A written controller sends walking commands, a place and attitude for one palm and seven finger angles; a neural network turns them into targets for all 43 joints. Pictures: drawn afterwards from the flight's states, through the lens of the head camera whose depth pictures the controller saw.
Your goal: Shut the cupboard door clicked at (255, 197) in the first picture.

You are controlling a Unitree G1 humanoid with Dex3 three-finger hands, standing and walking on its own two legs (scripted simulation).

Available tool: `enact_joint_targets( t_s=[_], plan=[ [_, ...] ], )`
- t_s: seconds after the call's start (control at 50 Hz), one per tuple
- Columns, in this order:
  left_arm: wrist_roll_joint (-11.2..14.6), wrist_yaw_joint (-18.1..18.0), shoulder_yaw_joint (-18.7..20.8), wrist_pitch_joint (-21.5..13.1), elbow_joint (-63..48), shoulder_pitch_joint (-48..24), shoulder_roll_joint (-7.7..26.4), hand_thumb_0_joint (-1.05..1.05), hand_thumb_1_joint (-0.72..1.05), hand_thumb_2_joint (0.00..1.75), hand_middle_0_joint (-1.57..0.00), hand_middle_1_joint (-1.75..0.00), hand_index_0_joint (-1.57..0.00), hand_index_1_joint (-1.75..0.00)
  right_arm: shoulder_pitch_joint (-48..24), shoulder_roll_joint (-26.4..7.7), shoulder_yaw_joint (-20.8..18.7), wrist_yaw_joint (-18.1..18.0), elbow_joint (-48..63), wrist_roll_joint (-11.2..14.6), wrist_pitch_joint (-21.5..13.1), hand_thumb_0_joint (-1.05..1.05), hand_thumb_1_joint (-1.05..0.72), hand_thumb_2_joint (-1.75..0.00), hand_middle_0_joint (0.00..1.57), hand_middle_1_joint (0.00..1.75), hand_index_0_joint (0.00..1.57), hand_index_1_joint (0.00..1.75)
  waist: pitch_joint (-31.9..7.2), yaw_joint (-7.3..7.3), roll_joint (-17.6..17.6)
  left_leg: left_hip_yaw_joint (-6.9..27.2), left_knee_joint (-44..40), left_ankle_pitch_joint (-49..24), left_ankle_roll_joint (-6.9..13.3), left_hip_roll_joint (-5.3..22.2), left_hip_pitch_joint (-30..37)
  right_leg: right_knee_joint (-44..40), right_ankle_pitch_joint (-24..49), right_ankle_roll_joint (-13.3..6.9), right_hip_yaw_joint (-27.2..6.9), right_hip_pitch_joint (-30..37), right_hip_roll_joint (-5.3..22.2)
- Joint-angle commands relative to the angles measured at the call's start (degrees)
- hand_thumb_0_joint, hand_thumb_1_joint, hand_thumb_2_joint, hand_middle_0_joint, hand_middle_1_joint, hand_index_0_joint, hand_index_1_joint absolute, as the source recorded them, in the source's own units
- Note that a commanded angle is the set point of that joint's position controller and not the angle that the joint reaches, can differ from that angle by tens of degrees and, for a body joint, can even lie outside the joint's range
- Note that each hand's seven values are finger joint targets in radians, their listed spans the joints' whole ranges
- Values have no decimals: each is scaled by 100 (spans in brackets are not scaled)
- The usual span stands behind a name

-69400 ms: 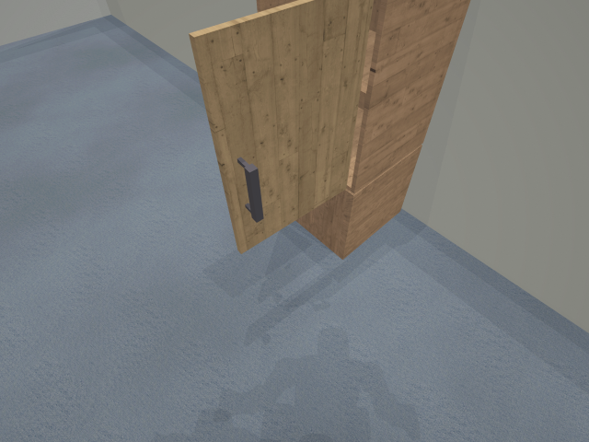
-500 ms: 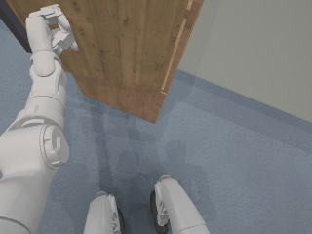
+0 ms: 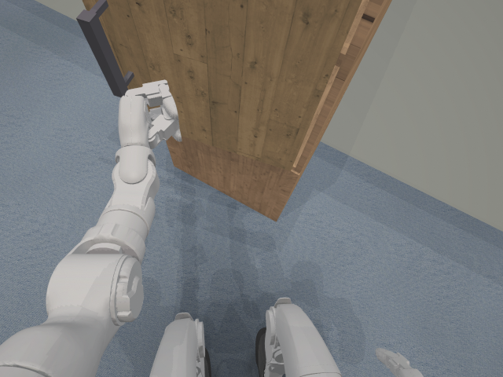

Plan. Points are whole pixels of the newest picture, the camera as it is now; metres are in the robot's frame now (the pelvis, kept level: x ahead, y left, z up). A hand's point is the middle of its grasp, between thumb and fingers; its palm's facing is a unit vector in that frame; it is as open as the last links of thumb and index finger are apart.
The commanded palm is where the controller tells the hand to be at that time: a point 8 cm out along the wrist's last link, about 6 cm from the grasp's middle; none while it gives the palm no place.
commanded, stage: draw the hand back to the body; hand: left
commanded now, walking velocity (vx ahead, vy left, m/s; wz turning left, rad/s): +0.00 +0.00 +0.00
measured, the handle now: (111, 52) +0.66 +0.19 +0.03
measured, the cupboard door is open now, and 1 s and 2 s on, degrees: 11 11 11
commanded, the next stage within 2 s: step back with the hand held close in 1.62 s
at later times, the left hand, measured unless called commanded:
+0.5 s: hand (94, 141) +0.40 +0.15 +0.15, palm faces +0.02 -1.00 -0.04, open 3.1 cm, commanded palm +0.36 +0.20 +0.14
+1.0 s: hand out of the picture +0.29 +0.24 +0.23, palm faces +0.31 -0.90 -0.30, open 4.3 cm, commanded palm +0.24 +0.29 +0.26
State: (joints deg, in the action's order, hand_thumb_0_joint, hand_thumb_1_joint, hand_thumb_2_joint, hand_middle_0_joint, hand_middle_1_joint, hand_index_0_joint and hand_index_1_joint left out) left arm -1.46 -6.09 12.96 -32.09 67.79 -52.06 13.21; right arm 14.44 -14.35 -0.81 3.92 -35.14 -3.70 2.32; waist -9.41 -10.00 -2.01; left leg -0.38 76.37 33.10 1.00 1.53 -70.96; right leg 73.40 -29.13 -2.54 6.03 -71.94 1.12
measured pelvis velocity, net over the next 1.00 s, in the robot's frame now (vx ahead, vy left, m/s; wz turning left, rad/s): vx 0.05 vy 0.02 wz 0.02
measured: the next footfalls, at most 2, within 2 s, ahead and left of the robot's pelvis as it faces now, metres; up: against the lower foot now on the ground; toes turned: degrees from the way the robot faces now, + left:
none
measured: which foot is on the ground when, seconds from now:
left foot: down 0.00-1.00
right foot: down 0.00-1.00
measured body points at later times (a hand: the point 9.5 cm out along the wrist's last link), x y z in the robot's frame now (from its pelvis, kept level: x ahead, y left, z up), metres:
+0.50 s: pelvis +0.02 +0.00 +0.08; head +0.08 +0.01 +0.52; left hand +0.39 +0.20 +0.15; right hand +0.11 -0.26 -0.03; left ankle +0.02 +0.11 -0.61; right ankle +0.04 -0.10 -0.61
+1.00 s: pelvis +0.05 +0.02 +0.13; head +0.04 -0.01 +0.58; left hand +0.26 +0.29 +0.25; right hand +0.26 -0.18 +0.05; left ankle +0.02 +0.11 -0.61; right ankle +0.04 -0.10 -0.61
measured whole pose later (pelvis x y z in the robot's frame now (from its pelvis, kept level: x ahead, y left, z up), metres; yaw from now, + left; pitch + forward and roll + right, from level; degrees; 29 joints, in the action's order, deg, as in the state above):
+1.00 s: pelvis +0.05 +0.02 +0.13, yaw +1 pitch -1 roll -1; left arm 4.0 -4.9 8.1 -1.9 -7.3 14.8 16.6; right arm 10.1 -11.4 3.9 -4.2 -30.5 1.4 -0.4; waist -1.4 3.1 -3.8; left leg -1.4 28.0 17.9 1.9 -1.1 -8.8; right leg 27.3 -15.6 -0.2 4.7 -10.4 1.2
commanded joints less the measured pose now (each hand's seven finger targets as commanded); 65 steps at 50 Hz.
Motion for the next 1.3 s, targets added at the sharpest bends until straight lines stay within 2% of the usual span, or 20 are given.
enact_joint_targets(
  t_s=[0.0,0.02,0.08,0.12,0.2,0.26,0.3,0.36,0.46,0.52,0.54,0.6,0.66,0.78,0.84,0.9,1.04,1.12,1.22,1.28],
  plan=[
    [133,-64,255,-486,-1046,-2418,938,0,90,90,-130,-150,-130,-150,1149,-866,-263,-102,201,-5,-39,0,-90,-90,20,30,20,30,-2860,-231,-159,226,-817,-1532,38,-243,1177,-865,1794,158,-596,2128,-170],
    [111,-31,244,-559,-1077,-2492,969,0,90,90,-130,-150,-130,-150,1160,-870,-264,-93,177,-21,-52,0,-90,-90,20,30,20,30,-2913,-259,-156,239,-770,-1584,41,-225,1217,-835,1824,159,-602,2072,-179],
    [189,166,536,-723,-2120,-1872,1408,0,90,90,-130,-150,-130,-150,1162,-909,-328,-83,427,26,-46,0,-90,-90,20,30,20,30,-4062,222,-621,203,-981,-2278,-28,-217,2125,-792,2420,104,-626,2753,-179],
    [338,350,390,-538,-2654,-1013,1247,0,90,90,-130,-150,-130,-150,1120,-865,-334,-70,595,139,3,0,-90,-90,20,30,20,30,-4390,433,-648,192,-1227,-2725,-74,-197,2620,-953,2793,100,-589,3190,-203],
    [724,640,-20,218,-3364,-121,772,0,90,90,-130,-150,-130,-150,1081,-820,-328,-180,771,407,61,0,-90,-90,20,30,20,30,-3294,314,151,63,-1830,-2150,25,-187,2476,-1733,2558,193,-586,3804,-240],
    [1008,682,4,509,-3897,289,749,0,90,90,-130,-150,-130,-150,1003,-803,-302,-358,840,508,-5,0,-90,-90,20,30,20,30,-2479,310,837,-53,-2202,-1570,102,-232,2316,-2342,2070,265,-676,4237,-209],
    [1063,676,-78,383,-4451,336,715,0,90,90,-130,-150,-130,-150,909,-783,-274,-449,807,515,-131,0,-90,-90,20,30,20,30,-2322,399,480,-13,-2430,-1644,90,-221,2740,-2422,2067,216,-600,4238,-206],
    [1004,745,-289,225,-4634,1132,540,0,90,90,-130,-150,-130,-150,785,-730,-244,-462,759,495,-264,0,-90,-90,20,30,20,30,-1854,500,352,4,-2672,-1779,72,-194,3122,-2531,2113,175,-483,4183,-215],
    [1016,1114,-354,613,-4607,2702,610,0,90,90,-124,-144,-124,-144,416,-740,-189,-426,990,588,-270,0,-90,-90,20,30,20,30,-1027,794,-140,-64,-3190,-1691,26,-199,3487,-2937,1846,100,-450,4312,-174],
    [1269,1276,-264,921,-5407,2976,705,0,90,90,-116,-135,-116,-135,134,-724,-157,-475,1237,662,-310,0,-90,-90,20,30,20,30,-1099,899,-88,-30,-3433,-1858,27,-191,3833,-3092,1953,96,-409,4719,-152],
    [697,869,-534,1177,-5836,3124,1033,0,90,90,-113,-132,-113,-132,-149,-559,-208,-597,1371,677,-95,0,-90,-90,20,30,20,30,-1423,962,75,-108,-3709,-1990,33,-219,4269,-3372,1853,81,-661,5235,-28],
    [642,388,-521,1653,-6886,3363,1049,0,90,90,-105,-123,-105,-123,-413,-522,-123,-816,1528,672,-72,0,-90,-90,20,30,20,30,-1069,923,-198,-34,-4015,-2200,50,-167,4716,-3643,2047,92,-563,5406,-6],
    [554,105,-482,1988,-7371,3591,1126,0,90,90,-97,-114,-97,-114,-557,-481,-32,-947,1485,646,-145,0,-90,-90,20,30,20,30,-727,915,-23,38,-4320,-2426,71,-130,5137,-3918,2233,97,-474,5613,-24],
    [515,-16,-489,2444,-7988,4742,993,0,90,90,-81,-96,-81,-96,-672,-453,93,-1010,1342,596,-402,0,-90,-90,20,30,20,30,-280,1041,-221,115,-4857,-3256,21,-75,5945,-4424,2693,87,-336,6163,-24],
    [535,16,-389,2604,-8223,5412,908,0,90,90,-72,-87,-72,-87,-740,-405,141,-946,1289,563,-457,0,-90,-90,20,30,20,30,89,1089,17,114,-5084,-3583,-19,-24,6107,-4624,2927,114,-279,6377,-11],
    [559,45,-24,2686,-8464,5921,1105,0,90,90,-64,-78,-64,-78,-819,-401,160,-902,1253,521,-484,0,-90,-90,20,30,20,30,276,1178,233,99,-5275,-3676,-19,-13,6137,-4810,3048,120,-273,6653,4],
    [510,-65,724,2591,-9990,6284,1632,0,90,90,-45,-57,-45,-57,-979,-316,171,-861,1174,441,-746,0,-90,-90,20,30,20,30,-113,1301,-541,126,-5378,-4174,-97,-42,6527,-4952,3177,122,-282,7067,4],
    [537,-119,1030,2595,-10227,6930,1717,0,90,90,-34,-45,-34,-45,-987,-327,138,-830,1052,423,-902,0,-90,-90,20,30,20,30,206,1329,-444,115,-5421,-4122,-111,-31,6448,-5041,3125,151,-258,6991,5],
    [602,-137,1594,2501,-10180,7429,1934,0,90,90,-20,-30,-20,-30,-1047,-360,55,-829,971,457,-959,0,-90,-90,20,30,20,30,661,1390,-56,63,-5570,-3266,-58,-47,6189,-5177,2591,160,-276,6844,-8],
    [572,-73,1126,2520,-9683,7482,1406,0,90,90,-20,-30,-20,-30,-985,-434,17,-819,845,465,-982,0,-90,-90,20,30,20,30,1091,1274,61,44,-5665,-2934,-38,-24,6124,-5288,2233,180,-259,6545,0]
  ],
)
